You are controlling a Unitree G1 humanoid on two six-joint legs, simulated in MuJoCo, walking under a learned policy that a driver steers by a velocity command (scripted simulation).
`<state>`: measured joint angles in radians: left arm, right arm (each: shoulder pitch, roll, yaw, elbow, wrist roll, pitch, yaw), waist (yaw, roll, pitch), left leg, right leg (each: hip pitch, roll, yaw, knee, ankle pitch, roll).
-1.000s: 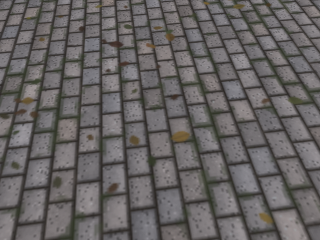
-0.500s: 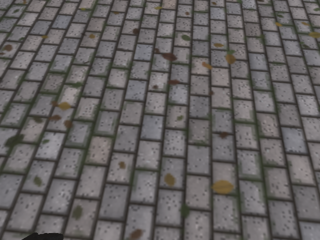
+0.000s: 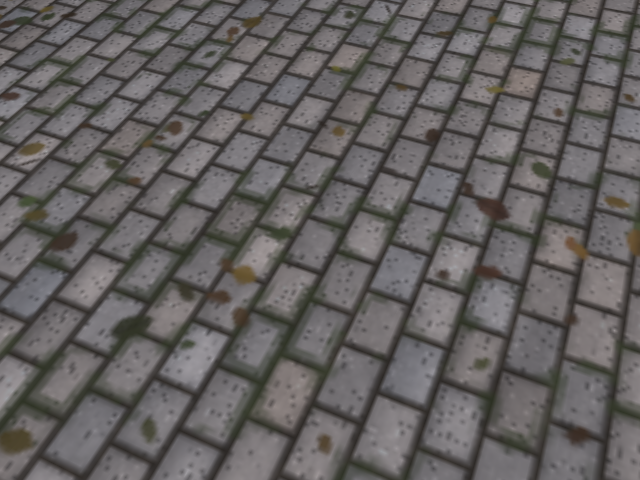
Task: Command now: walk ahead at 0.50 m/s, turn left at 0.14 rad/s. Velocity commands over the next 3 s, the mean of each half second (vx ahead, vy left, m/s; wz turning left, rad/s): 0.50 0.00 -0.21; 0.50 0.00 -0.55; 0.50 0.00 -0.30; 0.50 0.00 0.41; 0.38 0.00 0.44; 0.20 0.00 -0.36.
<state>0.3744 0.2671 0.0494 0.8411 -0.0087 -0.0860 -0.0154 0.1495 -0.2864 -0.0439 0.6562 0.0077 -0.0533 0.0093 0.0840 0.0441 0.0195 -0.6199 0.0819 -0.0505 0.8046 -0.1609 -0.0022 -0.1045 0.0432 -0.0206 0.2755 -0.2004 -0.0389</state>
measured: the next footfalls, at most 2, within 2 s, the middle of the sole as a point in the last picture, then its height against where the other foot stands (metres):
left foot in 0.18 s outside the picture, level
right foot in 0.72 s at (436, 469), level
